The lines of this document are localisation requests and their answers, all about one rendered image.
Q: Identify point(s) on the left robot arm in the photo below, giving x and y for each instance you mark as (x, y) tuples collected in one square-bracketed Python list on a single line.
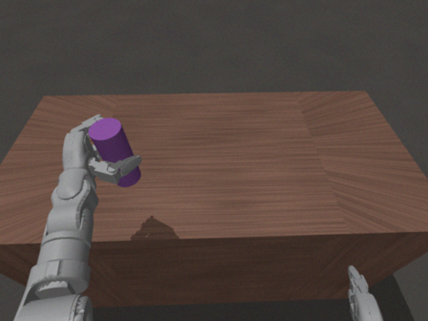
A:
[(62, 273)]

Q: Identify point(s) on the right robot hand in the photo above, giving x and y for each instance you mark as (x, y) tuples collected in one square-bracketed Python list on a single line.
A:
[(363, 305)]

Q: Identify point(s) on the left robot hand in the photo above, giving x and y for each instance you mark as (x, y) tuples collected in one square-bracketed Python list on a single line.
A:
[(78, 153)]

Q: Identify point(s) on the can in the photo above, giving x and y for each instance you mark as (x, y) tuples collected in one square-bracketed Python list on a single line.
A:
[(112, 144)]

